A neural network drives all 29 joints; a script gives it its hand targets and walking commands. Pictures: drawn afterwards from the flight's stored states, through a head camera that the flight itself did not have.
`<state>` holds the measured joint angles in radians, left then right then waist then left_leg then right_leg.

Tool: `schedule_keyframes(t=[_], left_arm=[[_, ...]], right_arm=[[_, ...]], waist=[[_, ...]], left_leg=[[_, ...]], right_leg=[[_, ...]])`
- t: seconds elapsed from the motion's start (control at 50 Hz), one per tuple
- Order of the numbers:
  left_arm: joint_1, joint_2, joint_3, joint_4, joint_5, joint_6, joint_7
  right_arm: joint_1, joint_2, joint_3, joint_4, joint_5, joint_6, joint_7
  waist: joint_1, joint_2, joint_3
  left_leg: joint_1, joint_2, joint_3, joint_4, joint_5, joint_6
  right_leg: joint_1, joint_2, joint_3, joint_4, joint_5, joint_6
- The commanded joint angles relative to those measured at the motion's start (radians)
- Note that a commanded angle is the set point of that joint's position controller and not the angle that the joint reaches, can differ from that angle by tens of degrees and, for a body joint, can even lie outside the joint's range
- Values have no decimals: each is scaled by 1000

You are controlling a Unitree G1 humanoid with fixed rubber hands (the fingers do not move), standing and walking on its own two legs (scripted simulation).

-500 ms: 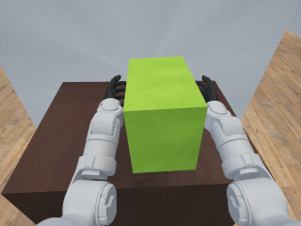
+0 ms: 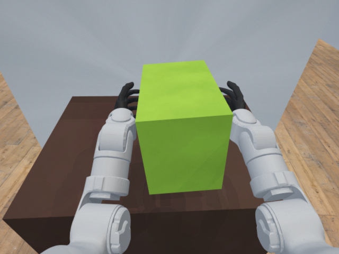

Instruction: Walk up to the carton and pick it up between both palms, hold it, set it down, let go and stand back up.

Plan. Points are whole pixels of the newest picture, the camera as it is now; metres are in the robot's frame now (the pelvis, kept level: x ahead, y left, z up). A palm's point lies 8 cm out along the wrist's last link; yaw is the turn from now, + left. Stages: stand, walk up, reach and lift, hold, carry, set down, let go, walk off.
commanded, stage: hold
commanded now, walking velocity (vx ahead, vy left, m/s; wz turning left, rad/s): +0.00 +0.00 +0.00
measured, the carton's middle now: (179, 121) +0.42 +0.00 +0.15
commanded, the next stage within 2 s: none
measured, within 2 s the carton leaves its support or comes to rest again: neither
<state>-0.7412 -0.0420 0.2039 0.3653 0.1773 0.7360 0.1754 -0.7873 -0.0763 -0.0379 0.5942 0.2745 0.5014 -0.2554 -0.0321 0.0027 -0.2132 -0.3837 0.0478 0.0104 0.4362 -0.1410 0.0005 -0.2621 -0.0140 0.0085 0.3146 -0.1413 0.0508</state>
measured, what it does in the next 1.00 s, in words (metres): stands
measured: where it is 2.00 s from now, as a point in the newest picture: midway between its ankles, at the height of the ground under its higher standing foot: outside the picture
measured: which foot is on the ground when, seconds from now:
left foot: down 0.00-1.00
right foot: down 0.00-1.00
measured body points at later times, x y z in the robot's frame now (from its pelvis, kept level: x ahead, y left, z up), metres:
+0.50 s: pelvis +0.00 +0.00 +0.00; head -0.05 +0.02 +0.45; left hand +0.39 +0.14 +0.20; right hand +0.40 -0.13 +0.20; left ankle +0.05 +0.12 -0.74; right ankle +0.01 -0.16 -0.74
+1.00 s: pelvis +0.00 +0.00 +0.00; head -0.04 +0.02 +0.45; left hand +0.40 +0.14 +0.20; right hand +0.40 -0.13 +0.20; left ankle +0.05 +0.12 -0.74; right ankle +0.01 -0.16 -0.74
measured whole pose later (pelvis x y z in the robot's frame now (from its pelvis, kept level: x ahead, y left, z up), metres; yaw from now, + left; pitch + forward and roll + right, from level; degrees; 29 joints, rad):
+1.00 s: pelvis +0.00 +0.00 +0.00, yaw +0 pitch +5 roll -2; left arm -0.74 -0.04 0.20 0.36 0.18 0.76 0.16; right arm -0.79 -0.07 -0.04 0.58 0.27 0.54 -0.27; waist -0.03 0.00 -0.22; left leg -0.38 0.05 0.01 0.44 -0.15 0.00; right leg -0.26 -0.01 0.01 0.31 -0.15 0.05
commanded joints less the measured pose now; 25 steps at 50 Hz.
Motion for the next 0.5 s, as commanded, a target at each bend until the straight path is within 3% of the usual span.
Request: schedule_keyframes(t=[0.0,0.02,0.06,0.1,0.12,0.14,0.2,0.22,0.24,0.26,0.28,0.32,0.38,0.48], left_arm=[[-886,-802,-559,-239,-223,-72,-164],[-918,-795,-556,-256,-225,-78,-166],[-904,-805,-578,-293,-235,-78,-155],[-913,-808,-568,-289,-227,-74,-157],[-902,-800,-555,-290,-228,-79,-157],[-886,-813,-563,-261,-235,-73,-159],[-874,-800,-539,-220,-209,-63,-169],[-904,-794,-523,-198,-204,-68,-175],[-903,-800,-530,-200,-211,-72,-176],[-899,-802,-549,-254,-223,-71,-174],[-919,-797,-524,-216,-210,-69,-174],[-896,-789,-518,-175,-206,-67,-180],[-928,-813,-537,-234,-211,-77,-173],[-880,-825,-558,-218,-228,-70,-170]], right_arm=[[-1058,747,407,-477,226,-32,63],[-1063,752,400,-474,218,-29,64],[-1054,769,420,-512,240,-30,64],[-1027,752,398,-463,232,-22,65],[-1035,768,412,-491,236,-27,63],[-1036,757,403,-492,228,-24,62],[-1031,747,388,-454,221,-17,58],[-1040,755,375,-423,214,-16,62],[-1062,759,380,-447,213,-22,63],[-1031,762,377,-442,227,-17,63],[-1059,754,375,-422,226,-14,64],[-1058,755,367,-434,206,-13,62],[-1060,773,368,-433,212,-25,70],[-1067,759,395,-494,227,-26,60]], waist=[[-58,85,-454],[-56,69,-473],[-52,99,-521],[-61,108,-476],[-43,85,-508],[-62,82,-488],[-64,95,-409],[-60,73,-402],[-52,80,-433],[-69,88,-443],[-48,94,-433],[-60,57,-386],[-55,102,-438],[-57,85,-475]], left_leg=[[516,-59,-59,-9,174,-58],[512,-60,-58,-12,150,-55],[539,-60,-62,6,216,-64],[532,-59,-64,0,179,-68],[529,-60,-61,-2,196,-61],[533,-59,-64,-5,184,-58],[511,-61,-62,-13,152,-57],[498,-58,-56,-23,119,-53],[494,-59,-56,-25,109,-51],[497,-62,-54,-16,153,-57],[491,-59,-56,-20,128,-56],[470,-63,-54,-35,72,-47],[493,-56,-55,-27,124,-54],[511,-62,-57,-9,172,-57]], right_leg=[[62,113,-13,-64,62,-19],[59,112,-14,-63,47,-17],[74,117,-11,-53,101,-18],[55,118,-15,-54,68,-19],[71,121,-16,-52,87,-16],[64,118,-12,-59,80,-18],[56,114,-11,-68,47,-18],[55,112,-13,-70,13,-20],[57,112,-14,-71,11,-20],[61,112,-12,-59,62,-21],[49,117,-13,-63,21,-22],[59,110,-12,-75,-12,-13],[59,112,-12,-64,27,-22],[75,118,-10,-61,63,-16]])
